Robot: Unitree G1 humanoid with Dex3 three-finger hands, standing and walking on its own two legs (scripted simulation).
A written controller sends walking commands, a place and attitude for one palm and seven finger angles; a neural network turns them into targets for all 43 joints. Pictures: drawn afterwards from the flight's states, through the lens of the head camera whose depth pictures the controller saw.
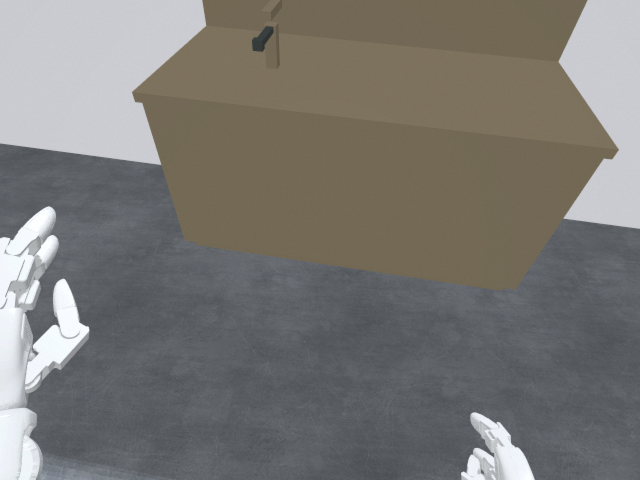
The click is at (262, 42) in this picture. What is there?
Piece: tap's lever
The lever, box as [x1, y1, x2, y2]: [252, 37, 264, 51]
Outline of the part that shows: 254,37 252,39 253,50 262,51 264,48 263,38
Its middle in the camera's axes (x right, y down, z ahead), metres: -0.18 -0.54 +1.07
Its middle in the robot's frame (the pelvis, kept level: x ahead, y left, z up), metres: +1.16 +0.25 +0.07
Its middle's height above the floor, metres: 0.85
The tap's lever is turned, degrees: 0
